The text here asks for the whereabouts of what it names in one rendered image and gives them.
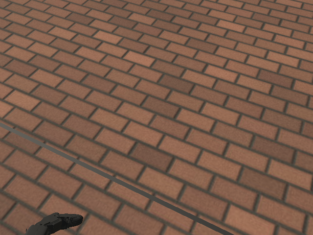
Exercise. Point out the robot left hand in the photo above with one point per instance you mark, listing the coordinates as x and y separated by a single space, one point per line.
53 223

